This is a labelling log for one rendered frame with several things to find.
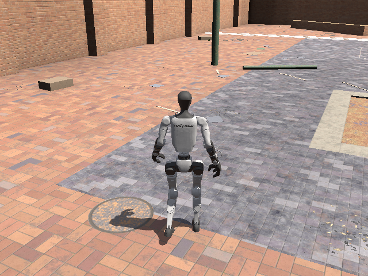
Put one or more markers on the robot left hand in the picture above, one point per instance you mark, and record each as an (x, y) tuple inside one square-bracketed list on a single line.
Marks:
[(157, 160)]

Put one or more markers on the left robot upper arm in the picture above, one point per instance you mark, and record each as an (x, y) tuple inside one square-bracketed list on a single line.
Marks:
[(163, 130)]

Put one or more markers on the right robot foot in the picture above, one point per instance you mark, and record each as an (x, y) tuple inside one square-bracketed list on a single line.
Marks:
[(196, 227)]

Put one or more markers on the robot right forearm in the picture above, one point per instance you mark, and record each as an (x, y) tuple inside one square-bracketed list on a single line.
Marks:
[(212, 154)]

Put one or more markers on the robot left forearm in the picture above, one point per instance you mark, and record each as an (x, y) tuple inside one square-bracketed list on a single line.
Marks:
[(157, 149)]

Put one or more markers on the humanoid robot torso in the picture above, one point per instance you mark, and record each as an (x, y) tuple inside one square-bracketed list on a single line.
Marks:
[(183, 134)]

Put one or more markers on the robot right hand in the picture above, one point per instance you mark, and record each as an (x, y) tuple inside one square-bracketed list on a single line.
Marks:
[(217, 169)]

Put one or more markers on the right robot upper arm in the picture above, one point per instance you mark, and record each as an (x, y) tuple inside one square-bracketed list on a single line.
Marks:
[(201, 121)]

